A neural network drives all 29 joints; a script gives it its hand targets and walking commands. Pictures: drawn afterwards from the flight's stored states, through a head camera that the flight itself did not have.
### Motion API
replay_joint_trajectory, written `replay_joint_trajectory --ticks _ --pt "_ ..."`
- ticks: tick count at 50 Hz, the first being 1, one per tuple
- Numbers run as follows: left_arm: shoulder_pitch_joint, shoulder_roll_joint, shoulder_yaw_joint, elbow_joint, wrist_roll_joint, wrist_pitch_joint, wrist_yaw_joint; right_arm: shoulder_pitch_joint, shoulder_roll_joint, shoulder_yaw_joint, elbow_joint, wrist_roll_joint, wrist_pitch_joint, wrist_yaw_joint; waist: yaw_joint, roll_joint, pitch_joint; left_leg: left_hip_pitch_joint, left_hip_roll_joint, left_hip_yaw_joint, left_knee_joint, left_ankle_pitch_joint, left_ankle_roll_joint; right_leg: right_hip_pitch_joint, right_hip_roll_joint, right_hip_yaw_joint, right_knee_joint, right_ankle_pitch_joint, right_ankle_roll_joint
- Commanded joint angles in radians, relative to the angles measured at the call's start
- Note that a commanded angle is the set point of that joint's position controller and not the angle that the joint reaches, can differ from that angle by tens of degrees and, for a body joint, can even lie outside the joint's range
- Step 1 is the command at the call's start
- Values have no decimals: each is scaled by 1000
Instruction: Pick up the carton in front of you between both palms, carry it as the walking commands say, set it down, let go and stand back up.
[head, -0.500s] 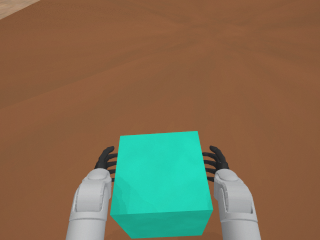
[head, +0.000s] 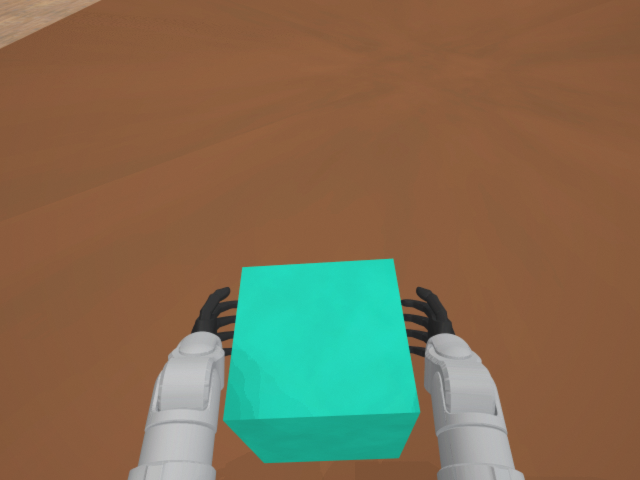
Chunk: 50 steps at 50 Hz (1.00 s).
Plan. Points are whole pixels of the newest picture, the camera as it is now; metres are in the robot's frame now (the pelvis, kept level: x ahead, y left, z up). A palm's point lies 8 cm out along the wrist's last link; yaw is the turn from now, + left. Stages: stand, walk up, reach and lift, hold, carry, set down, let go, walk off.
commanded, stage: carry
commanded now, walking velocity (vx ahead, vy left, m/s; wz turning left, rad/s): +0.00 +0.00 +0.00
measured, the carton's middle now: (324, 367) +0.31 -0.01 -0.05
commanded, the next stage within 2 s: hold in 0.52 s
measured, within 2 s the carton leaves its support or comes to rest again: neither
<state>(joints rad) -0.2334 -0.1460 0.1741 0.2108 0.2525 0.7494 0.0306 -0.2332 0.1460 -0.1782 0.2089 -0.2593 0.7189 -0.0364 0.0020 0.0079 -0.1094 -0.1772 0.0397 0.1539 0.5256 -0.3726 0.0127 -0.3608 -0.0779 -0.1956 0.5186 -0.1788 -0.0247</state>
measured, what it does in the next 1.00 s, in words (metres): stands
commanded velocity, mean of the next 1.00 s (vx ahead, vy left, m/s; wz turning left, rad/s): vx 0.00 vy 0.00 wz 0.00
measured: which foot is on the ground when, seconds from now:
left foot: down 0.00-1.00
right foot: down 0.00-1.00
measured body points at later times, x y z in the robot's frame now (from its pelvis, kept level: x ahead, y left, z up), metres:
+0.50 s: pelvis -0.01 +0.01 +0.00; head -0.04 +0.00 +0.45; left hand +0.29 +0.16 +0.03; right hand +0.29 -0.14 +0.04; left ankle -0.06 +0.10 -0.73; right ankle +0.06 -0.11 -0.73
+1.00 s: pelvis -0.04 -0.01 +0.01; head -0.07 -0.04 +0.46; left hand +0.25 +0.17 +0.04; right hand +0.28 -0.13 +0.04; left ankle -0.06 +0.10 -0.73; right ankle +0.05 -0.12 -0.73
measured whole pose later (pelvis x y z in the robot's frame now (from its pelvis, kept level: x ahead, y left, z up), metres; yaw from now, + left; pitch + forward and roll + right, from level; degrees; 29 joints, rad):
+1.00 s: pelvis -0.04 -0.01 +0.01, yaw +6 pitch -8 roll +0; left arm -0.27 -0.15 0.22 0.30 0.27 0.67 0.01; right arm -0.24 0.15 -0.19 0.21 -0.29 0.70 -0.02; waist 0.00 0.05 0.06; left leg -0.02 0.00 0.01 0.42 -0.27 0.01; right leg -0.14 -0.03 -0.09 0.37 -0.09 -0.01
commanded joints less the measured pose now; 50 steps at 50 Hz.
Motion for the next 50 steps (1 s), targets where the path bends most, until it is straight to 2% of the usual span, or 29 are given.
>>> replay_joint_trajectory --ticks 1,26,27,28,29,30,32,34,35,40,50 --pt "-478 -916 -537 -88 -263 -57 -245 -439 943 537 -52 264 -23 251 -1 -7 -202 -57 119 -105 -112 191 14 181 -100 126 -53 175 -3" --pt "-466 -916 -542 -91 -266 -55 -246 -429 943 545 -57 270 -20 251 -1 -7 -221 -63 116 -112 -101 221 23 181 -101 121 -49 191 1" --pt "-379 -943 -504 -55 -256 -70 -253 -324 939 532 -91 276 -20 258 -7 110 -106 -144 -71 -281 -194 468 25 522 162 249 -49 358 -18" --pt "-409 -936 -492 -77 -238 -98 -240 -373 920 542 -113 262 -36 253 4 84 -152 -153 -65 -295 -183 518 25 578 147 286 -58 406 -21" --pt "-345 -904 -468 -65 -214 -104 -228 -360 891 532 -135 247 -39 253 14 39 -152 -30 -77 -286 -194 449 34 519 143 285 -75 367 -5" --pt "-386 -900 -471 -78 -212 -105 -227 -377 905 551 -136 244 -40 253 21 36 -122 -40 -82 -278 -198 466 22 505 152 276 -80 375 5" --pt "-403 -904 -487 -64 -234 -109 -226 -376 903 553 -131 257 -45 239 0 29 -133 -68 -77 -286 -204 480 14 561 154 283 -85 382 7" --pt "-386 -882 -468 -48 -214 -109 -225 -383 885 541 -148 242 -47 239 6 33 -122 14 -87 -284 -213 449 16 500 163 270 -95 342 15" --pt "-411 -892 -476 -51 -222 -112 -228 -384 899 548 -132 240 -47 238 4 16 -122 -10 -83 -282 -213 435 13 518 168 269 -98 321 14" --pt "-466 -898 -486 -30 -238 -118 -246 -370 906 509 -82 213 -53 229 -27 19 -83 -97 -70 -292 -243 308 18 573 168 264 -105 241 8" --pt "-493 -921 -433 30 -205 -132 -258 -438 936 502 -35 216 -52 259 -1 23 -46 -239 -66 -289 -281 93 53 662 146 267 -113 148 12"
